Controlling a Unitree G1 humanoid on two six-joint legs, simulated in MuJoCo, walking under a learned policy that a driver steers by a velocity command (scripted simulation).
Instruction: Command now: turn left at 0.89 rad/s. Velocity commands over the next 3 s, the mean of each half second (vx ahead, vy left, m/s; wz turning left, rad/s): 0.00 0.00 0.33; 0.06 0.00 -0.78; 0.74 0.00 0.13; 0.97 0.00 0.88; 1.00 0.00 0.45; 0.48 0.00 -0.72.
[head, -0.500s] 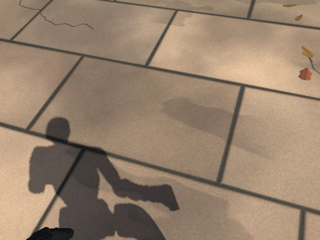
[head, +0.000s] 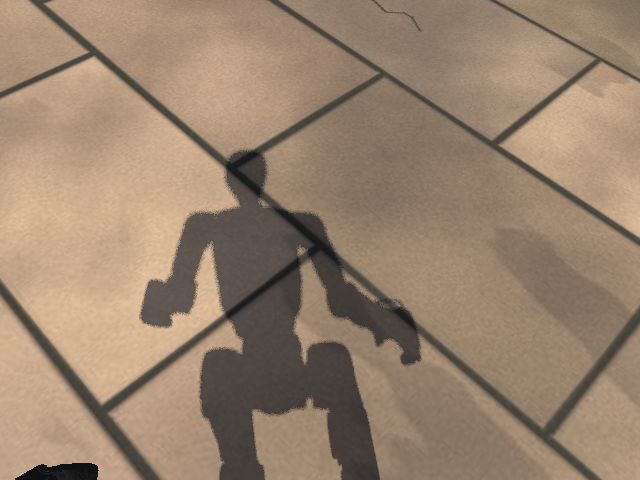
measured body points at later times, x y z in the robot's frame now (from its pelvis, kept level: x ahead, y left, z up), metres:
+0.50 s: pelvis +0.03 -0.03 +0.00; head +0.06 -0.04 +0.45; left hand +0.13 +0.26 -0.10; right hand +0.25 -0.25 -0.10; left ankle +0.00 +0.08 -0.73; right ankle +0.08 -0.14 -0.74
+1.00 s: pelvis +0.04 -0.04 +0.00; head +0.08 -0.05 +0.45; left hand +0.31 +0.15 -0.08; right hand +0.06 -0.35 -0.10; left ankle +0.00 +0.08 -0.74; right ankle +0.01 -0.18 -0.69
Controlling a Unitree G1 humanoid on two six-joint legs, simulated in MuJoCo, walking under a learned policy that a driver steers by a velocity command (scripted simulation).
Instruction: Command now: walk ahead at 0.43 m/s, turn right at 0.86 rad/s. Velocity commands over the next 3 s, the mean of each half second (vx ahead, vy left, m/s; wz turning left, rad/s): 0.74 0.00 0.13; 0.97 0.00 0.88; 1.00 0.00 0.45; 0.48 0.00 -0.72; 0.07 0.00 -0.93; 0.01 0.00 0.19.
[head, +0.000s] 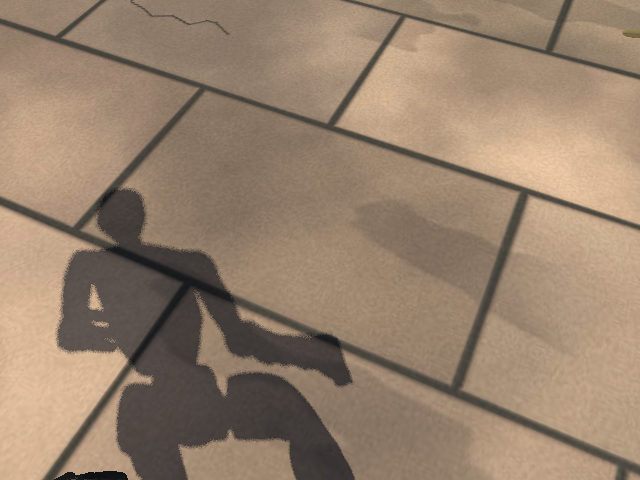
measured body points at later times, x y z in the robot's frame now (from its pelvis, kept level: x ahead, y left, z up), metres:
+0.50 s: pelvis +0.27 -0.10 -0.03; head +0.31 -0.11 +0.42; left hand +0.20 +0.16 -0.16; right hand +0.47 -0.33 -0.14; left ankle +0.46 -0.01 -0.69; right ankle +0.06 -0.18 -0.74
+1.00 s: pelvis +0.73 -0.03 -0.03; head +0.77 -0.01 +0.42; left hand +0.86 +0.29 -0.07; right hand +0.87 -0.31 -0.14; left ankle +0.49 -0.06 -0.73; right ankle +0.95 -0.08 -0.74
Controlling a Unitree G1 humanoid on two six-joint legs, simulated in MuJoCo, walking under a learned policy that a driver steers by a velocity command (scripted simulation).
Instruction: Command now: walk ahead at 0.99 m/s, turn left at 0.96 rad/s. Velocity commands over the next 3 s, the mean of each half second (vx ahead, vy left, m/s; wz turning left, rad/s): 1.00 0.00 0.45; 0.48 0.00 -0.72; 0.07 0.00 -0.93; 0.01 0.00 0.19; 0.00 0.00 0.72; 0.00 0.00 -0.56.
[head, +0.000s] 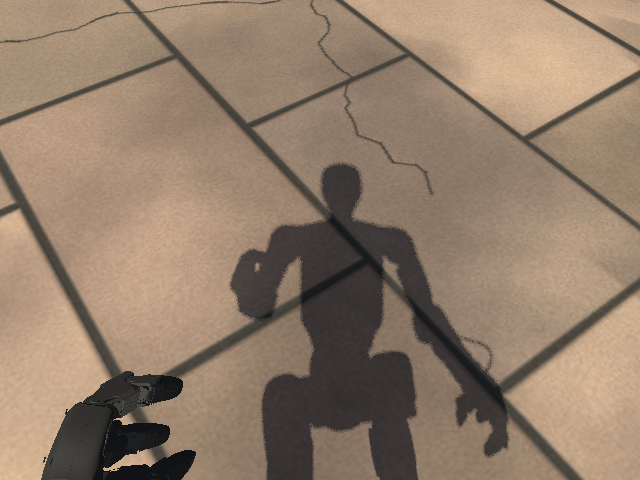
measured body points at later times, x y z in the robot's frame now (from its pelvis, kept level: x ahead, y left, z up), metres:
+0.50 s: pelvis +0.44 +0.04 +0.00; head +0.48 +0.05 +0.45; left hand +0.29 +0.25 -0.13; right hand +0.73 -0.11 -0.07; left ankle +0.52 +0.12 -0.71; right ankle +0.22 -0.16 -0.61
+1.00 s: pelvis +0.79 +0.07 +0.01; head +0.84 +0.07 +0.45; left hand +0.96 +0.34 -0.09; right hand +0.98 -0.20 -0.07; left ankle +0.78 +0.25 -0.61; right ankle +0.89 +0.04 -0.71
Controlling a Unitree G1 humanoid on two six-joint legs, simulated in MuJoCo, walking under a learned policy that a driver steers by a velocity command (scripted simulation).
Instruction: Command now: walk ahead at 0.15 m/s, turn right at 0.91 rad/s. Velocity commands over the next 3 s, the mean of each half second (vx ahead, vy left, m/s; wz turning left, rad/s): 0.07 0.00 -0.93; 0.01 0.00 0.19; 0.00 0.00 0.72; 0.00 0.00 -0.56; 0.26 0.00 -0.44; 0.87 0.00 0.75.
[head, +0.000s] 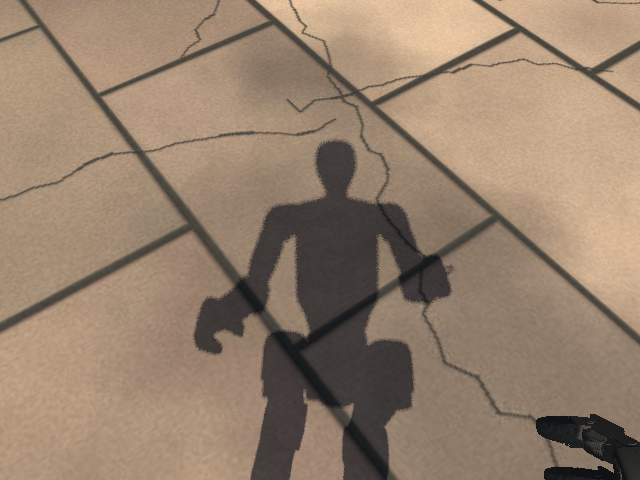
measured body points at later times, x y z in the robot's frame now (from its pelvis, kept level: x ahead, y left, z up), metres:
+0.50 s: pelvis +0.12 +0.10 +0.02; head +0.15 +0.09 +0.46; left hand +0.40 +0.28 -0.07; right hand +0.15 -0.23 -0.06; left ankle +0.23 +0.17 -0.72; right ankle +0.04 -0.02 -0.63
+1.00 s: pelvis +0.10 +0.09 +0.02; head +0.14 +0.07 +0.47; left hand +0.35 +0.27 -0.07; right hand +0.12 -0.23 -0.09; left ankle +0.16 +0.20 -0.67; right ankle +0.04 -0.02 -0.72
